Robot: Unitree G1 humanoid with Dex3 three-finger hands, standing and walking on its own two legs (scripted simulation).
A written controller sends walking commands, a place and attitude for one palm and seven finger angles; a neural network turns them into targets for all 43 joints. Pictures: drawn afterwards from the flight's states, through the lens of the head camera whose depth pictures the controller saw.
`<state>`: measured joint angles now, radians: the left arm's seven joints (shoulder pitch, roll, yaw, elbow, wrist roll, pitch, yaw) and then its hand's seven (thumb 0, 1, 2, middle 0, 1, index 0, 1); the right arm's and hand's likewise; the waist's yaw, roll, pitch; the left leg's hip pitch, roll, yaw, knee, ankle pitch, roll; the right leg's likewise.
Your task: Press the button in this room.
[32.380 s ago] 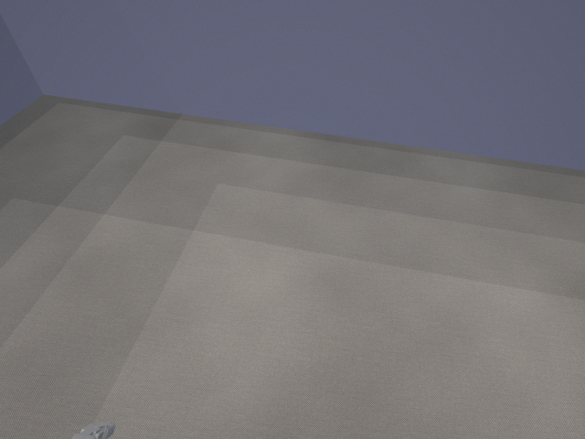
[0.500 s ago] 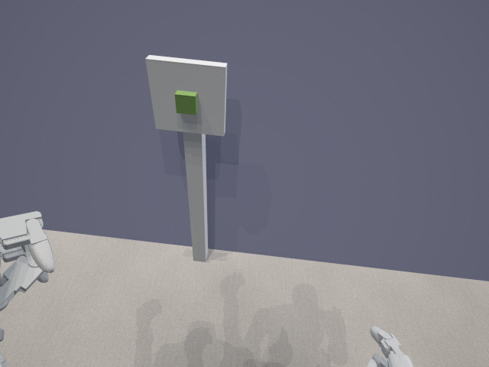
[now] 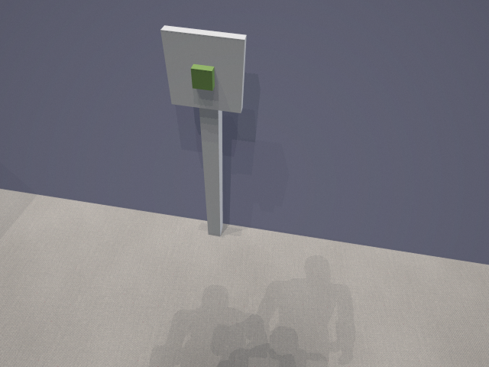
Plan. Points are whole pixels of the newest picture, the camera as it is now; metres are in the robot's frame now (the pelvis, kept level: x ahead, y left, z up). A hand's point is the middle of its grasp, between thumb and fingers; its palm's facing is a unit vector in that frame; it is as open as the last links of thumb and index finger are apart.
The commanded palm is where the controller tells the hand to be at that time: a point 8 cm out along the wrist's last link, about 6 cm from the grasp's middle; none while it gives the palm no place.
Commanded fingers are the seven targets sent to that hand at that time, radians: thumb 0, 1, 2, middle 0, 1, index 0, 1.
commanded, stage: let the arm hang, fingers relaxed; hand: left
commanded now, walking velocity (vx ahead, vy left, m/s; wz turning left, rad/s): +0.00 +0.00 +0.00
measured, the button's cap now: (203, 76) +0.79 +0.15 +0.08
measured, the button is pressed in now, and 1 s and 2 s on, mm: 0 0 0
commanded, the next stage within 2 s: stand and wait in 0.76 s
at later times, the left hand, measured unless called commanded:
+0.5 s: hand out of the picture +0.01 +0.19 -0.17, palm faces +0.03 -0.98 -0.20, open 7.2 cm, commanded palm none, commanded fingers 0.00 0.90 0.90 -0.20 -0.30 -0.20 -0.30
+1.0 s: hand out of the picture +0.05 +0.21 -0.16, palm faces -0.01 -0.97 -0.25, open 7.4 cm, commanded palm none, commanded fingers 0.00 0.90 0.90 -0.20 -0.30 -0.20 -0.30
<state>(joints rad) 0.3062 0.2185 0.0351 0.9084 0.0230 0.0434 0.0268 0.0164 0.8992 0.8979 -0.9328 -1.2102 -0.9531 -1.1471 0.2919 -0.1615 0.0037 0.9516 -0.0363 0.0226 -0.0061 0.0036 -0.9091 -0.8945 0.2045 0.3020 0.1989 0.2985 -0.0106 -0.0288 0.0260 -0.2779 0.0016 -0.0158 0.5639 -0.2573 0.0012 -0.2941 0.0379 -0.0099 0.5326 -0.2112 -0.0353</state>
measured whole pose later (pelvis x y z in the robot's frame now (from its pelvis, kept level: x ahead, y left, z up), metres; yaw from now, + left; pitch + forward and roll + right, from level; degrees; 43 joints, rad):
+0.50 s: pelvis +0.01 +0.01 +0.01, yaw -1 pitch -2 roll +0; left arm 0.27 0.16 0.02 1.13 0.01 0.00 0.02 0.01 0.90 0.90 -0.24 -0.35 -0.23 -0.35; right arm 0.32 -0.14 -0.01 1.10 -0.02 0.01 -0.02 0.00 -0.91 -0.89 0.20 0.30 0.20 0.30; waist 0.00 0.01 0.03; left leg -0.21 -0.02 0.00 0.44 -0.20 0.02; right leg -0.24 0.02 0.01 0.44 -0.17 -0.02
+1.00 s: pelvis +0.02 +0.01 +0.01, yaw -1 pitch -2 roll +0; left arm 0.19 0.22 0.02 1.13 0.01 0.00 0.02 0.00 0.90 0.90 -0.20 -0.30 -0.20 -0.30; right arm 0.25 -0.20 -0.02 1.12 -0.02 0.01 -0.02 0.00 -0.91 -0.89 0.20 0.30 0.20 0.30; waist -0.01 0.01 0.07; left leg -0.16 -0.01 0.01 0.40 -0.20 0.01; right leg -0.19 0.03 0.02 0.38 -0.16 -0.02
